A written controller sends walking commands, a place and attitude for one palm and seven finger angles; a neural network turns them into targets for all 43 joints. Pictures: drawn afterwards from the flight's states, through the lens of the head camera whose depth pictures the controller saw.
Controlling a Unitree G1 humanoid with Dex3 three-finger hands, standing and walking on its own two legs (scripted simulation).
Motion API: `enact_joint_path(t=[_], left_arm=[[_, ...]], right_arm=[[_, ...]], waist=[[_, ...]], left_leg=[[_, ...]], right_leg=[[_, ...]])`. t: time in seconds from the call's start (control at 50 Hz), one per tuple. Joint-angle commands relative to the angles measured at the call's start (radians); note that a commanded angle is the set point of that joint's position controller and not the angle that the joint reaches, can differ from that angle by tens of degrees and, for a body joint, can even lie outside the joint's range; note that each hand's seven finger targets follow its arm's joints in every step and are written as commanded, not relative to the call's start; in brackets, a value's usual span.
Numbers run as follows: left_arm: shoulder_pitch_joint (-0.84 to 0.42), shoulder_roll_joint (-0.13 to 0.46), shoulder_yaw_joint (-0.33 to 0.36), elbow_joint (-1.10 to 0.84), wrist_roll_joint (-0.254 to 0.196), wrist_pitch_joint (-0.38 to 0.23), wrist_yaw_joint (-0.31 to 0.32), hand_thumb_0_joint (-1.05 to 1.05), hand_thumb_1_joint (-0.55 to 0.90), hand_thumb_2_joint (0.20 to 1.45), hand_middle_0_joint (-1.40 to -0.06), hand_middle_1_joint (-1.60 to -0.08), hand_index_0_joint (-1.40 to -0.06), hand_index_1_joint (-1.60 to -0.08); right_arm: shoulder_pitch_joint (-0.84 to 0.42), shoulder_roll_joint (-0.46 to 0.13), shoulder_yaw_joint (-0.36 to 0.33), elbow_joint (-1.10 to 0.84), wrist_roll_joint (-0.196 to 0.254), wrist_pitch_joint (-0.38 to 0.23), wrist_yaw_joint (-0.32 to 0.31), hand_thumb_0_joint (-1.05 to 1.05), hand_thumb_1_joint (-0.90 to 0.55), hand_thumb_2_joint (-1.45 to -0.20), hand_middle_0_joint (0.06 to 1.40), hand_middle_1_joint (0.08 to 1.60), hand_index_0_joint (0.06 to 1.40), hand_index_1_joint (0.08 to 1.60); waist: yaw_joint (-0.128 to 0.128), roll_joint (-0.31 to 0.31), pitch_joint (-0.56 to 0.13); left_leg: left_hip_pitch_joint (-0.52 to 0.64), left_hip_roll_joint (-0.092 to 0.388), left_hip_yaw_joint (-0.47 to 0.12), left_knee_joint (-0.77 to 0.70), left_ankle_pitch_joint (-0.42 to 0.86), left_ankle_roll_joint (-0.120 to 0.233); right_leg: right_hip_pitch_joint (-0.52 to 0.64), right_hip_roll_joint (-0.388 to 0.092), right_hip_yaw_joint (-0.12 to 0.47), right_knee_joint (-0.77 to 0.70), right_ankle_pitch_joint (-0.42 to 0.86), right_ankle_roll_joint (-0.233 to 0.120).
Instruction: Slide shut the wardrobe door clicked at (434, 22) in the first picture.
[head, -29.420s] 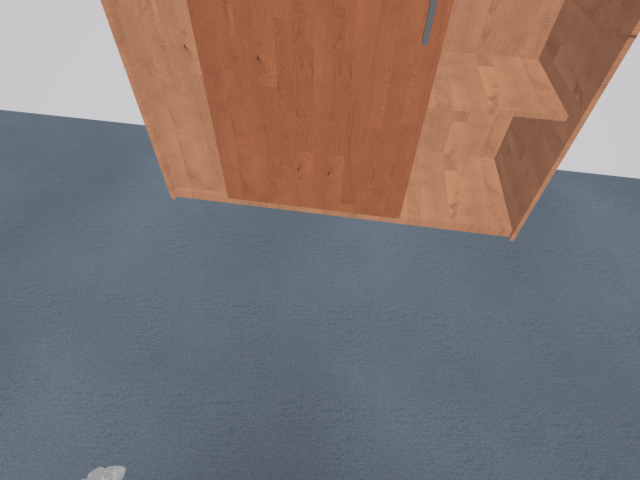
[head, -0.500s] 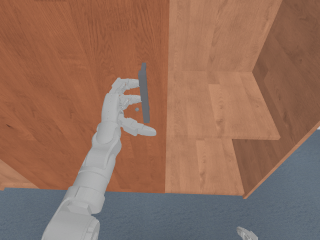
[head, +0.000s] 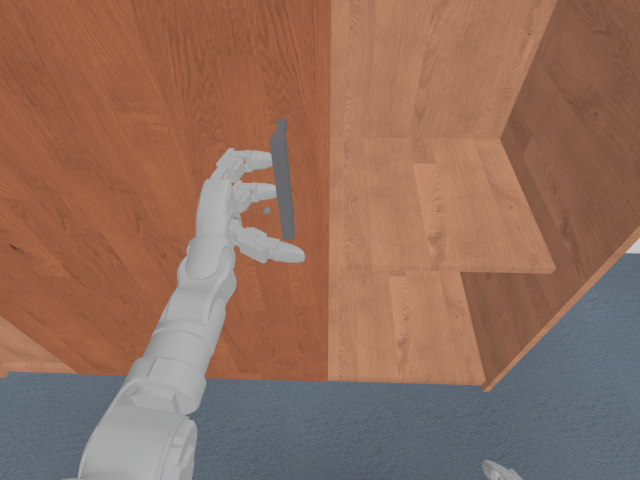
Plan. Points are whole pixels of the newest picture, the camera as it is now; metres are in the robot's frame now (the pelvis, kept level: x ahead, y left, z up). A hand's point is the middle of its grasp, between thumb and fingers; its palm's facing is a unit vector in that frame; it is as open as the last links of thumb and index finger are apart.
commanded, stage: slide the fingers in behind the handle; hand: left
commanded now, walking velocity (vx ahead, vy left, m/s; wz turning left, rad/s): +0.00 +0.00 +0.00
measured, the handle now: (285, 183) +0.47 +0.05 +0.12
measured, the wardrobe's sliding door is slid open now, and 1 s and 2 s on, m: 0.48 0.48 0.48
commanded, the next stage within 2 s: grip the handle and tug to test in 1.52 s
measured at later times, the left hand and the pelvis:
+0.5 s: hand (281, 214) +0.41 +0.05 +0.12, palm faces -0.05 -1.00 +0.00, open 14.0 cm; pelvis +0.01 +0.00 +0.00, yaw +0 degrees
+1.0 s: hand (292, 216) +0.40 +0.04 +0.12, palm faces -0.05 -1.00 +0.00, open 14.0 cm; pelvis +0.01 +0.00 +0.00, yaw +0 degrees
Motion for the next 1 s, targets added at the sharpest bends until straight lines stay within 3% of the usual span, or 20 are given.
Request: enact_joint_path(t=[0.0,0.06,0.1,0.16,0.18,0.24,0.32,0.36,0.42,0.46,0.5,0.52,0.56,0.64,0.68,0.7,0.74,0.86,0.94,0.98], left_arm=[[-0.430,0.076,-0.006,-0.280,0.007,-0.074,0.002,0.000,-0.500,0.300,-0.300,-1.200,-0.300,-1.200],[-0.390,0.074,-0.009,-0.310,0.010,-0.073,0.012,0.000,-0.500,0.300,-0.300,-1.200,-0.300,-1.200],[-0.374,0.083,0.003,-0.326,0.006,-0.063,0.017,0.000,-0.500,0.300,-0.300,-1.200,-0.300,-1.200],[-0.373,0.086,0.000,-0.305,0.014,-0.043,0.028,0.000,-0.500,0.300,-0.300,-1.200,-0.300,-1.200],[-0.396,0.053,-0.032,-0.318,0.015,-0.040,0.031,0.000,-0.500,0.300,-0.300,-1.200,-0.300,-1.200],[-0.410,0.030,-0.048,-0.349,0.015,-0.038,0.039,0.000,-0.500,0.300,-0.300,-1.200,-0.300,-1.200],[-0.368,0.035,-0.031,-0.330,0.013,-0.024,0.046,0.000,-0.500,0.300,-0.300,-1.200,-0.300,-1.200],[-0.326,0.049,-0.018,-0.329,0.021,-0.018,0.050,0.000,-0.500,0.300,-0.300,-1.200,-0.300,-1.200],[-0.348,0.027,-0.041,-0.353,0.022,-0.008,0.050,0.000,-0.500,0.300,-0.300,-1.200,-0.300,-1.200],[-0.317,0.037,-0.034,-0.371,0.025,-0.006,0.054,0.000,-0.500,0.300,-0.300,-1.200,-0.300,-1.200],[-0.318,-0.014,-0.085,-0.408,0.025,-0.004,0.050,0.000,-0.500,0.300,-0.300,-1.200,-0.300,-1.200],[-0.326,-0.026,-0.096,-0.411,0.022,0.000,0.051,0.000,-0.500,0.300,-0.300,-1.200,-0.300,-1.200],[-0.318,-0.012,-0.087,-0.398,0.023,0.010,0.059,0.000,-0.500,0.300,-0.300,-1.200,-0.300,-1.200],[-0.328,-0.018,-0.087,-0.424,0.025,0.021,0.070,0.000,-0.500,0.300,-0.300,-1.200,-0.300,-1.200],[-0.342,-0.037,-0.107,-0.416,0.026,0.028,0.074,0.000,-0.500,0.300,-0.300,-1.200,-0.300,-1.200],[-0.352,-0.012,-0.085,-0.418,0.027,0.026,0.079,0.000,-0.500,0.300,-0.300,-1.200,-0.300,-1.200],[-0.341,-0.042,-0.107,-0.411,0.027,0.030,0.078,0.000,-0.500,0.300,-0.300,-1.200,-0.300,-1.200],[-0.253,0.004,-0.058,-0.435,0.027,0.029,0.084,0.000,-0.500,0.300,-0.300,-1.200,-0.300,-1.200],[-0.315,-0.062,-0.131,-0.425,0.036,0.049,0.083,0.000,-0.500,0.300,-0.300,-1.200,-0.300,-1.200],[-0.318,-0.068,-0.133,-0.413,0.037,0.054,0.091,0.000,-0.500,0.300,-0.300,-1.200,-0.300,-1.200]], right_arm=[[-0.032,-0.111,-0.038,-0.126,0.005,-0.045,-0.005,0.000,-0.900,-0.900,0.200,0.300,0.200,0.300],[-0.034,-0.112,-0.041,-0.124,0.003,-0.051,-0.004,0.000,-0.900,-0.900,0.200,0.300,0.200,0.300],[-0.034,-0.110,-0.039,-0.123,0.003,-0.052,-0.005,0.000,-0.900,-0.900,0.200,0.300,0.200,0.300],[-0.042,-0.112,-0.038,-0.117,0.006,-0.047,-0.008,0.000,-0.900,-0.900,0.200,0.300,0.200,0.300],[-0.044,-0.107,-0.033,-0.119,0.004,-0.046,-0.007,0.000,-0.900,-0.900,0.200,0.300,0.200,0.300],[-0.043,-0.102,-0.036,-0.121,0.000,-0.052,-0.007,0.000,-0.900,-0.900,0.200,0.300,0.200,0.300],[-0.041,-0.103,-0.036,-0.120,-0.003,-0.046,-0.005,0.000,-0.900,-0.900,0.200,0.300,0.200,0.300],[-0.044,-0.104,-0.037,-0.125,-0.006,-0.039,-0.002,0.000,-0.900,-0.900,0.200,0.300,0.200,0.300],[-0.051,-0.098,-0.035,-0.132,-0.003,-0.031,-0.002,0.000,-0.900,-0.900,0.200,0.300,0.200,0.300],[-0.055,-0.100,-0.036,-0.138,-0.004,-0.027,-0.001,0.000,-0.900,-0.900,0.200,0.300,0.200,0.300],[-0.064,-0.091,-0.036,-0.147,-0.002,-0.026,0.002,0.000,-0.900,-0.900,0.200,0.300,0.200,0.300],[-0.061,-0.090,-0.035,-0.145,-0.002,-0.025,0.002,0.000,-0.900,-0.900,0.200,0.300,0.200,0.300],[-0.063,-0.097,-0.037,-0.142,-0.003,-0.019,-0.001,0.000,-0.900,-0.900,0.200,0.300,0.200,0.300],[-0.072,-0.089,-0.033,-0.144,-0.005,-0.014,-0.001,0.000,-0.900,-0.900,0.200,0.300,0.200,0.300],[-0.075,-0.088,-0.030,-0.144,-0.006,-0.007,-0.002,0.000,-0.900,-0.900,0.200,0.300,0.200,0.300],[-0.071,-0.091,-0.032,-0.140,-0.007,-0.006,-0.003,0.000,-0.900,-0.900,0.200,0.300,0.200,0.300],[-0.075,-0.086,-0.029,-0.144,-0.008,-0.005,-0.003,0.000,-0.900,-0.900,0.200,0.300,0.200,0.300],[-0.078,-0.088,-0.033,-0.156,-0.011,0.004,0.001,0.000,-0.900,-0.900,0.200,0.300,0.200,0.300],[-0.081,-0.083,-0.029,-0.154,-0.005,0.014,0.002,0.000,-0.900,-0.900,0.200,0.300,0.200,0.300],[-0.083,-0.084,-0.032,-0.155,-0.007,0.014,0.000,0.000,-0.900,-0.900,0.200,0.300,0.200,0.300]], waist=[[-0.004,-0.073,-0.294],[0.007,-0.060,-0.304],[0.007,-0.090,-0.307],[0.005,-0.091,-0.261],[-0.004,-0.075,-0.250],[-0.003,-0.063,-0.299],[0.005,-0.102,-0.299],[0.019,-0.101,-0.302],[0.006,-0.093,-0.287],[0.020,-0.091,-0.301],[0.012,-0.057,-0.300],[0.007,-0.072,-0.299],[0.006,-0.103,-0.280],[0.012,-0.071,-0.294],[0.003,-0.095,-0.281],[0.002,-0.109,-0.287],[0.004,-0.101,-0.286],[0.036,-0.111,-0.329],[-0.001,-0.102,-0.243],[0.005,-0.091,-0.250]], left_leg=[[0.099,-0.004,-0.020,-0.060,0.217,0.010],[0.119,0.000,-0.022,-0.058,0.245,0.009],[0.117,0.000,-0.019,-0.059,0.249,0.010],[0.099,0.001,-0.020,-0.065,0.222,0.010],[0.106,0.000,-0.023,-0.068,0.218,0.010],[0.139,0.000,-0.024,-0.061,0.248,0.007],[0.130,0.001,-0.021,-0.057,0.279,0.008],[0.125,-0.001,-0.017,-0.059,0.302,0.007],[0.128,0.001,-0.013,-0.055,0.301,0.007],[0.129,-0.001,-0.016,-0.056,0.312,0.006],[0.156,0.004,-0.014,-0.052,0.333,0.004],[0.160,0.002,-0.018,-0.050,0.333,0.005],[0.148,0.003,-0.020,-0.052,0.321,0.006],[0.160,0.000,-0.020,-0.051,0.332,0.005],[0.151,-0.001,-0.022,-0.052,0.315,0.007],[0.152,0.000,-0.023,-0.052,0.315,0.007],[0.151,-0.002,-0.023,-0.052,0.314,0.006],[0.146,-0.002,-0.012,-0.051,0.373,0.004],[0.139,0.001,-0.017,-0.056,0.303,0.005],[0.143,-0.001,-0.023,-0.053,0.291,0.005]], right_leg=[[0.148,-0.010,0.029,-0.065,0.245,0.018],[0.154,-0.009,0.024,-0.060,0.259,0.015],[0.168,-0.010,0.029,-0.065,0.276,0.019],[0.149,-0.011,0.026,-0.073,0.240,0.020],[0.136,-0.010,0.025,-0.074,0.235,0.019],[0.143,-0.010,0.024,-0.065,0.259,0.017],[0.162,-0.010,0.023,-0.061,0.299,0.018],[0.184,-0.013,0.021,-0.057,0.328,0.018],[0.171,-0.014,0.025,-0.060,0.336,0.020],[0.191,-0.014,0.022,-0.056,0.339,0.015],[0.174,-0.014,0.021,-0.053,0.351,0.015],[0.171,-0.013,0.019,-0.054,0.352,0.016],[0.168,-0.012,0.016,-0.058,0.338,0.017],[0.172,-0.014,0.019,-0.055,0.348,0.014],[0.168,-0.014,0.018,-0.060,0.336,0.018],[0.172,-0.014,0.019,-0.060,0.338,0.018],[0.170,-0.014,0.017,-0.057,0.337,0.017],[0.236,-0.017,0.021,-0.046,0.416,0.015],[0.165,-0.015,0.018,-0.067,0.340,0.019],[0.156,-0.012,0.017,-0.066,0.308,0.016]])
